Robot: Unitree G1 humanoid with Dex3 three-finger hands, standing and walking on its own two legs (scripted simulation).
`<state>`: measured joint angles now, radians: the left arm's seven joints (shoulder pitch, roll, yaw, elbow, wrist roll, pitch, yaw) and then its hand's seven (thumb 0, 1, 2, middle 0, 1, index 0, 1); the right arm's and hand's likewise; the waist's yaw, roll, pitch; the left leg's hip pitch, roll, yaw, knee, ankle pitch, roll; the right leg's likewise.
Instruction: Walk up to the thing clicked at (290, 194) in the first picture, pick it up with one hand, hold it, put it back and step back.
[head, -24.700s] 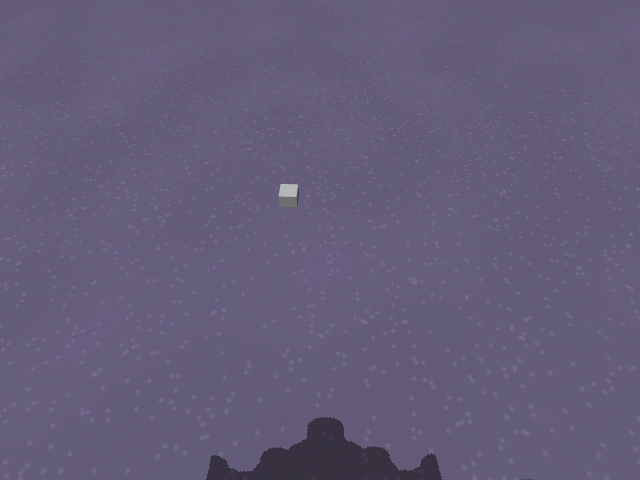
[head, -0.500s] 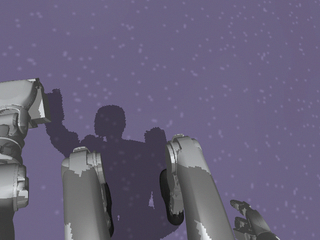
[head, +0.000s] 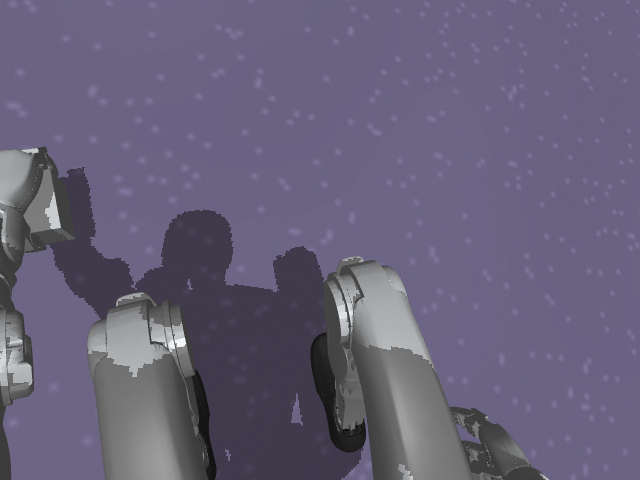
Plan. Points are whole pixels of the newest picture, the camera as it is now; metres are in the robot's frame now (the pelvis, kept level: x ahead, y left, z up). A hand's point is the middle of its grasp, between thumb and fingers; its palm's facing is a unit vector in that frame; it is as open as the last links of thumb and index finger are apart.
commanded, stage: lower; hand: left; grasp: from above
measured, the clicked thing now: (29, 210) +0.45 +0.31 -0.19
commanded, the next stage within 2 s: rest in 0.44 s
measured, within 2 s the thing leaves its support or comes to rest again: neither
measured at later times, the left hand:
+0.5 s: hand (37, 221) +0.44 +0.31 -0.22, palm faces -0.46 -0.08 -0.88, open 10.8 cm
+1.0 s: hand (53, 220) +0.46 +0.30 -0.26, palm faces -0.46 -0.11 -0.88, open 10.8 cm
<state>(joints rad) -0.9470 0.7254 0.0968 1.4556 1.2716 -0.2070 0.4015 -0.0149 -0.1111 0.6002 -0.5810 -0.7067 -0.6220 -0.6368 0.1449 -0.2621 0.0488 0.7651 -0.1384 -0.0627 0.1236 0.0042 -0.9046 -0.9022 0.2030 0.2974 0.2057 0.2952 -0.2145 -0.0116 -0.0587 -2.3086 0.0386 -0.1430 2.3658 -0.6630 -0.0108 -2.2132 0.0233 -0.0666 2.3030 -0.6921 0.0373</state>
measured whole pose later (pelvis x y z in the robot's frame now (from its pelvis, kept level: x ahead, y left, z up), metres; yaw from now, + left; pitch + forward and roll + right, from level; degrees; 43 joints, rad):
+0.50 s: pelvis +0.00 +0.00 -0.03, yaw -2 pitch +32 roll -9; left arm -0.95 0.81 0.13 1.53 1.30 -0.25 0.47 -0.02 -0.12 0.61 -0.59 -0.70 -0.63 -0.63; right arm 0.12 -0.28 0.11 0.75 -0.18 -0.08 0.14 0.00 -0.91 -0.90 0.20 0.30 0.20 0.30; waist -0.25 -0.05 0.01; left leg -2.36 0.03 -0.19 2.47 -0.68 -0.02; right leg -2.26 0.04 -0.10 2.38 -0.70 0.04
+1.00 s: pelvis +0.01 +0.00 -0.04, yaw -4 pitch +31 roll -11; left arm -0.96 0.89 0.18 1.61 1.30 -0.24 0.54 -0.02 -0.13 0.61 -0.60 -0.69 -0.64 -0.62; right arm 0.09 -0.29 0.18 0.73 -0.24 -0.13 0.19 0.00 -0.90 -0.90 0.20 0.30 0.21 0.30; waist -0.29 -0.09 0.08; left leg -2.38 0.04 -0.23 2.54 -0.72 -0.03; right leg -2.27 0.05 -0.13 2.42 -0.71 0.05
